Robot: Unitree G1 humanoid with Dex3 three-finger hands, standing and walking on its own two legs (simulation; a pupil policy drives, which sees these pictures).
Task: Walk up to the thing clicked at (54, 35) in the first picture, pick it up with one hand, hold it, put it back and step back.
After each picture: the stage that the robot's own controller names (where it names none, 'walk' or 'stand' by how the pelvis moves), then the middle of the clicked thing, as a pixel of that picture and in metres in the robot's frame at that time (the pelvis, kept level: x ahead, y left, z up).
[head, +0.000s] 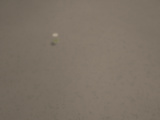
stand; (55, 38) +1.59 +0.37 -0.72
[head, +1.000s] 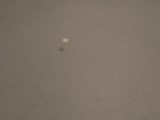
walk; (65, 44) +1.48 +0.17 -0.70
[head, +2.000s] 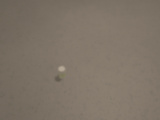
walk; (62, 72) +0.97 +0.19 -0.71
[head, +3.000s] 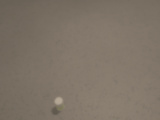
walk; (59, 104) +0.63 +0.23 -0.69
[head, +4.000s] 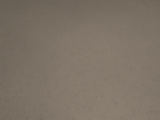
stand; out of the picture +0.44 +0.22 -0.70
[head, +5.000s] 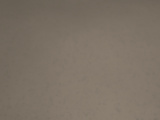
stand; out of the picture +0.40 +0.22 -0.71
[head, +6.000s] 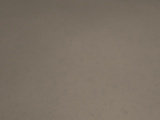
stand; out of the picture +0.41 +0.19 -0.72
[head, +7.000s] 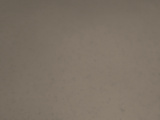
stand; out of the picture +0.40 +0.19 -0.72
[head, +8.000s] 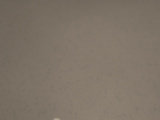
stand; out of the picture +0.43 +0.18 -0.70
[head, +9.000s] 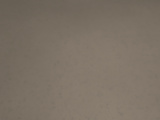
stand; out of the picture +0.38 +0.20 -0.72
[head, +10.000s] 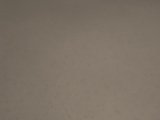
stand; out of the picture +0.39 +0.21 -0.72
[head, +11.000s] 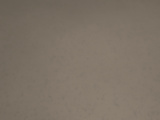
stand; out of the picture +0.42 +0.21 -0.72
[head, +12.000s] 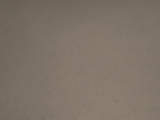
stand; out of the picture +0.42 +0.21 -0.72
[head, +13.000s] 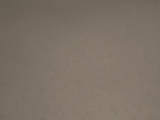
stand; out of the picture +0.36 +0.22 -0.72
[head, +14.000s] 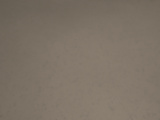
stand; out of the picture +0.37 +0.24 -0.72
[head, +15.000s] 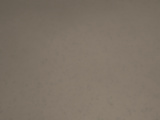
stand; out of the picture +0.40 +0.23 -0.72
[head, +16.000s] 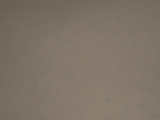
stand; out of the picture +0.40 +0.24 -0.72
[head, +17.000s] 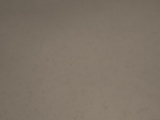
stand; out of the picture +0.34 +0.25 -0.72
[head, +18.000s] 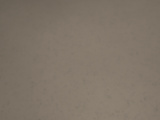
sink last; out of the picture +0.32 +0.28 -0.70
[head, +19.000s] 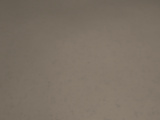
stand; out of the picture +0.47 +0.20 -0.72
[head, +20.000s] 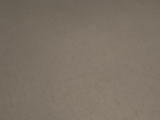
stand; out of the picture +0.44 +0.21 -0.73
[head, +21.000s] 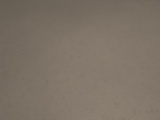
stand; out of the picture +0.44 +0.22 -0.73
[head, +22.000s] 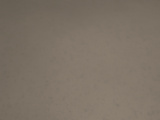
stand; out of the picture +0.42 +0.22 -0.73
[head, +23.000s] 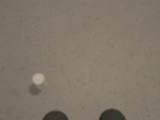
go down; (39, 81) +0.48 +0.23 -0.48
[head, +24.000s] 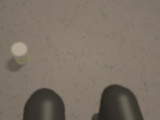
go down; (20, 53) +0.51 +0.25 -0.31
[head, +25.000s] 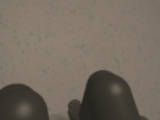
close in; out of the picture +0.49 +0.29 -0.24
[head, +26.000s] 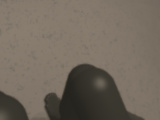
close; out of the picture +0.48 +0.32 -0.23
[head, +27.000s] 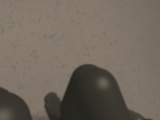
lift; out of the picture +0.46 +0.31 -0.24
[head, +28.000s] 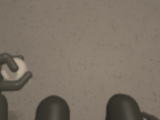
lift; (17, 75) +0.37 +0.24 -0.07
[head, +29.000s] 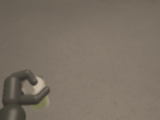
hold; (36, 95) +0.33 +0.18 +0.04
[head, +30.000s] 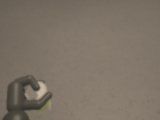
hold; (39, 99) +0.33 +0.17 -0.01
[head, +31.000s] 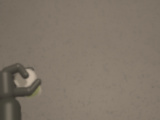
crouch; (29, 85) +0.38 +0.20 -0.07
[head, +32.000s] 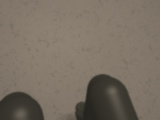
lower; out of the picture +0.52 +0.30 -0.12
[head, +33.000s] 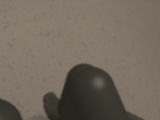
lower; out of the picture +0.46 +0.31 -0.24
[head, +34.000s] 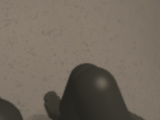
lower; out of the picture +0.47 +0.32 -0.24
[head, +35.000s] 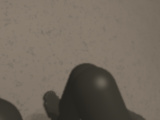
lower; out of the picture +0.47 +0.32 -0.24
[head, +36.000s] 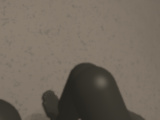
lower; out of the picture +0.47 +0.32 -0.24
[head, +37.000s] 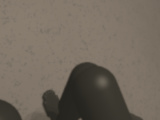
open; out of the picture +0.47 +0.31 -0.24
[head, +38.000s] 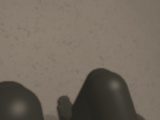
stand; out of the picture +0.48 +0.30 -0.25
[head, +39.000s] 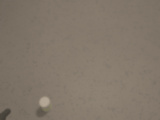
stand; (45, 104) +0.45 +0.22 -0.58
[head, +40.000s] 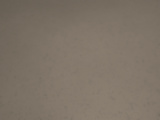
stand; out of the picture +0.43 +0.22 -0.67
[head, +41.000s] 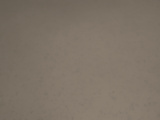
stand; out of the picture +0.43 +0.22 -0.67
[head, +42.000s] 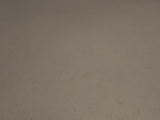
stand; out of the picture +0.45 +0.21 -0.72
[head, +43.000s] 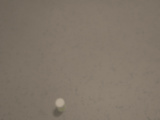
walk; (60, 105) +0.50 +0.19 -0.69
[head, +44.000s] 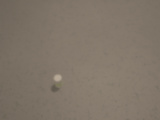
walk; (58, 81) +0.73 +0.21 -0.69
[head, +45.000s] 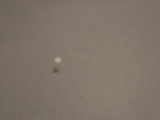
stand; (58, 63) +1.05 +0.34 -0.69
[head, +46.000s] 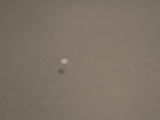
stand; (64, 64) +1.08 +0.23 -0.72
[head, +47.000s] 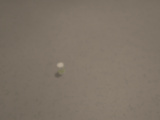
stand; (61, 68) +1.08 +0.26 -0.73
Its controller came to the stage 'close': yes
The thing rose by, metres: 0.71
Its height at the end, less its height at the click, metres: +0.00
